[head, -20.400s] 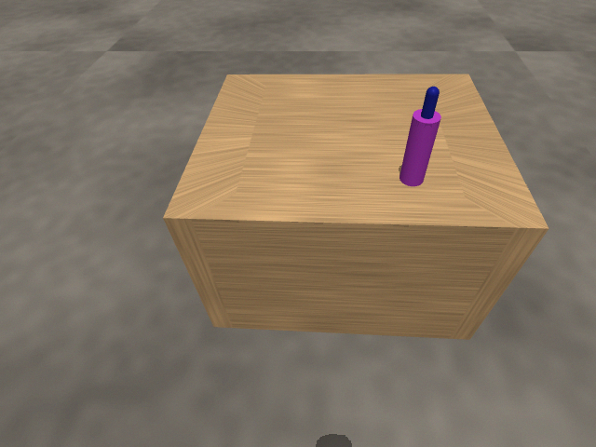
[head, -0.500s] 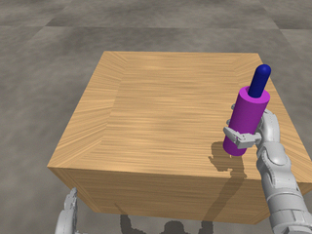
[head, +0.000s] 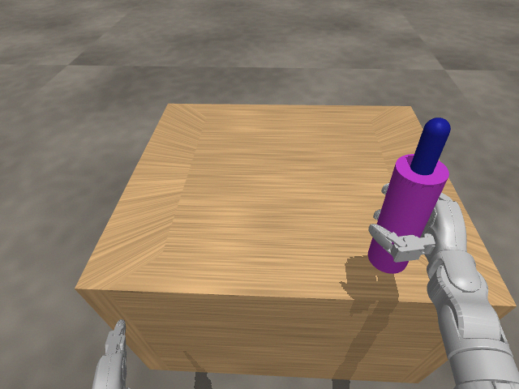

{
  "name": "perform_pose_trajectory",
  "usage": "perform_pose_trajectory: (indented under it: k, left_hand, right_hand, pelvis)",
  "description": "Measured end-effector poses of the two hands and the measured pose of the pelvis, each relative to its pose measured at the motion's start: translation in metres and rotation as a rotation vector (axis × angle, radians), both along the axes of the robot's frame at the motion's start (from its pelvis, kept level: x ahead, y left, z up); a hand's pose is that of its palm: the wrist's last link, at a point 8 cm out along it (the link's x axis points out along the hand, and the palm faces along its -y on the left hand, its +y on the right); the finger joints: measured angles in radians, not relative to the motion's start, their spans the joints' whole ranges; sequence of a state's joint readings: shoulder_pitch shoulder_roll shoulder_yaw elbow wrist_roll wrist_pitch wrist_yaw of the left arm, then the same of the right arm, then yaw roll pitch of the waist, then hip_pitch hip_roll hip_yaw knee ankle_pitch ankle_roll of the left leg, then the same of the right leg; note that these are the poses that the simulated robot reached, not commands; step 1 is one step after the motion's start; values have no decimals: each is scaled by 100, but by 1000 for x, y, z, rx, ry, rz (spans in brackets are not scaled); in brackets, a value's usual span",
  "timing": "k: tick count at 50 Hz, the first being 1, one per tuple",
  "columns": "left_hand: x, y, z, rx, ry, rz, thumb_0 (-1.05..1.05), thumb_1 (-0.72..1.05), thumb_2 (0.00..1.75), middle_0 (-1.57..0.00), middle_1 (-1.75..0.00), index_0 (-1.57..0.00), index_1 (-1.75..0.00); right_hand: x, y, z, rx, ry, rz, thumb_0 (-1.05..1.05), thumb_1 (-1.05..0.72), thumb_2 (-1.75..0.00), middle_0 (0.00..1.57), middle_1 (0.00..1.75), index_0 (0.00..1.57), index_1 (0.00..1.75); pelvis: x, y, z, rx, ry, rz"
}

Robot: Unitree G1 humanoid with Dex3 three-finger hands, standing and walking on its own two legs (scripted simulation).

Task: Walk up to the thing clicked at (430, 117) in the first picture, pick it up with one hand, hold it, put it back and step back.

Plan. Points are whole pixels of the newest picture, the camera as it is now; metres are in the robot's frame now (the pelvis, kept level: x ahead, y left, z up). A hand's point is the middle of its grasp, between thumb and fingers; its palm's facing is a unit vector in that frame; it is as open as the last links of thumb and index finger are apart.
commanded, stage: hold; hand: right
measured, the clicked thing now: (408, 202) +0.35 -0.17 +0.15
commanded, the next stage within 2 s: none
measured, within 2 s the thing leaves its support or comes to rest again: neither
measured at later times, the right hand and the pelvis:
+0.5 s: hand (400, 226) +0.32 -0.16 +0.12, palm faces +0.11 +0.99 -0.02, open 9.0 cm; pelvis +0.00 +0.01 +0.01, yaw -1 degrees
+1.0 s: hand (400, 226) +0.32 -0.16 +0.12, palm faces +0.11 +0.99 -0.01, open 9.0 cm; pelvis +0.00 +0.00 +0.01, yaw -1 degrees
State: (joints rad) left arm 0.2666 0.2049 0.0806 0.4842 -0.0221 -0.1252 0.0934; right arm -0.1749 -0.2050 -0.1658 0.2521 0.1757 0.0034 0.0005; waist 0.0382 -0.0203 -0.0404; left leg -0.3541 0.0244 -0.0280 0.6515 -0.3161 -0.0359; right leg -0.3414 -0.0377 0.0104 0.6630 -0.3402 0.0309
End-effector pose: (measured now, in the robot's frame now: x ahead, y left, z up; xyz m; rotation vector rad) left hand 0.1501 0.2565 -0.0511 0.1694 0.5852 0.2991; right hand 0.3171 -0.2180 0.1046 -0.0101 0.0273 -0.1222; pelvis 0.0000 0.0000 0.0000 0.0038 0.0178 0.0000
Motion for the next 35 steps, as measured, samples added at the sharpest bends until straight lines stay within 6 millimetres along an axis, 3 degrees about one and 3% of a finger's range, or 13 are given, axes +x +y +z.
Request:
perform_pose_trajectory:
  k: [35]
  left_hand:
    - [5,4,-7,-12,15,1,-2,-54,5,-5,-5,-5,-5]
  right_hand:
    - [-24,8,28,-8,-13,4,0,27,-112,80,104,78,104]
  pelvis:
    - [-1,6,7,-4,-39,-14]
